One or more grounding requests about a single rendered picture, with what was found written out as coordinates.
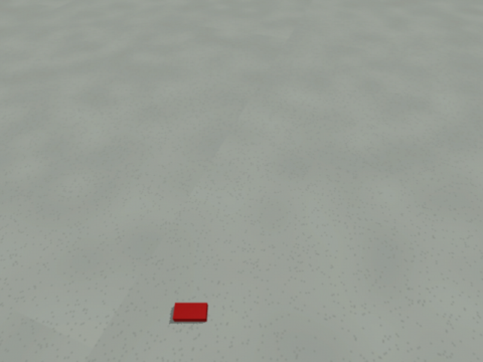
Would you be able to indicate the small box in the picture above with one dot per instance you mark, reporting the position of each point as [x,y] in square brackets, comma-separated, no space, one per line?
[190,311]

